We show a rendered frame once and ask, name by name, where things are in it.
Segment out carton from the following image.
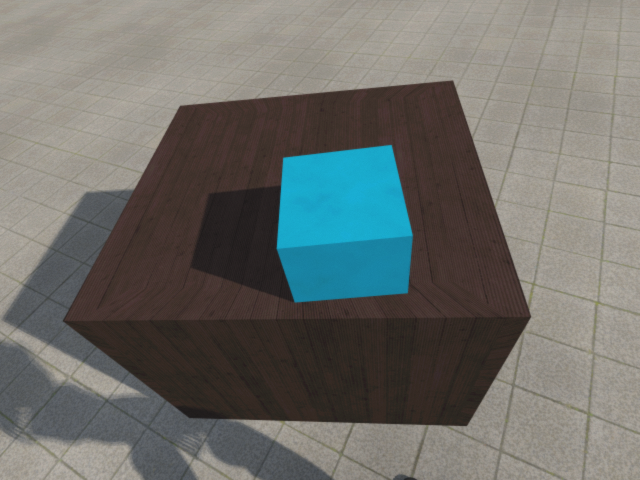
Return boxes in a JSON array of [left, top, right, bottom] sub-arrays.
[[277, 145, 413, 303]]

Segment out pedestal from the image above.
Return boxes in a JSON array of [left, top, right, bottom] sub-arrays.
[[63, 80, 531, 426]]

